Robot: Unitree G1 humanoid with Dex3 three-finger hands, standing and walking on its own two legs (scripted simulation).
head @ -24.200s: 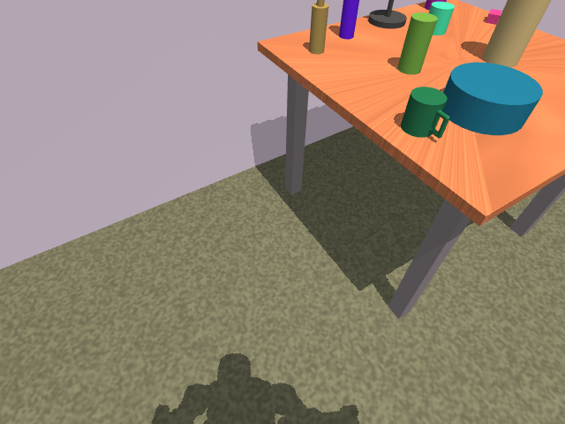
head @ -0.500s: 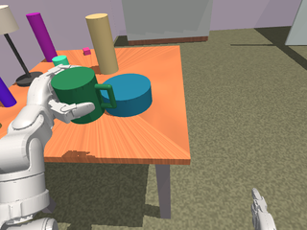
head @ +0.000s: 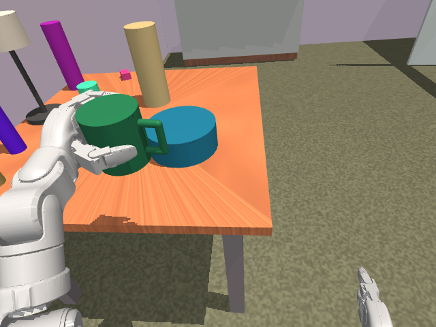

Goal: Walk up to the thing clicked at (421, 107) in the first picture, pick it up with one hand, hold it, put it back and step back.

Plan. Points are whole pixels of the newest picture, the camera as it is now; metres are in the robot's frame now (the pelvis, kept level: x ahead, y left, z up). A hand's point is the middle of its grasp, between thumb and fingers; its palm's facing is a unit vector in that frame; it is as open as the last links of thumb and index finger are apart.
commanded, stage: hold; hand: left
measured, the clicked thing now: (127, 135) +0.33 +0.14 +0.26
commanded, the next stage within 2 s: crouch in 0.26 s
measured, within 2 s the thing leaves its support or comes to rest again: neither
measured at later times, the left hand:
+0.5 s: hand (105, 132) +0.33 +0.17 +0.27, palm faces +0.07 -1.00 -0.01, open 11.7 cm
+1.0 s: hand (127, 150) +0.42 +0.19 +0.18, palm faces +0.14 -0.99 +0.00, open 11.6 cm
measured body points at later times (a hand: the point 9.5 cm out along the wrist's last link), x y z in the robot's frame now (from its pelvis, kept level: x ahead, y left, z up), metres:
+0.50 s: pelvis -0.01 +0.00 +0.00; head -0.05 -0.03 +0.45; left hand +0.32 +0.22 +0.27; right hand +0.17 -0.25 -0.06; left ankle +0.03 +0.14 -0.72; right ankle +0.02 -0.15 -0.72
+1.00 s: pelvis -0.01 +0.00 +0.00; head -0.02 +0.00 +0.45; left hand +0.40 +0.24 +0.18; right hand +0.14 -0.26 -0.05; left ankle +0.02 +0.14 -0.72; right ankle +0.02 -0.15 -0.72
